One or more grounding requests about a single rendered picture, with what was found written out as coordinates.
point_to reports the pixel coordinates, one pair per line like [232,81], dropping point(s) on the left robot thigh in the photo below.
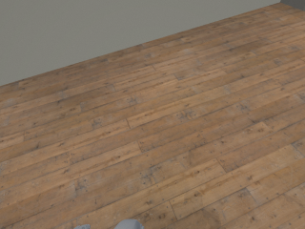
[129,224]

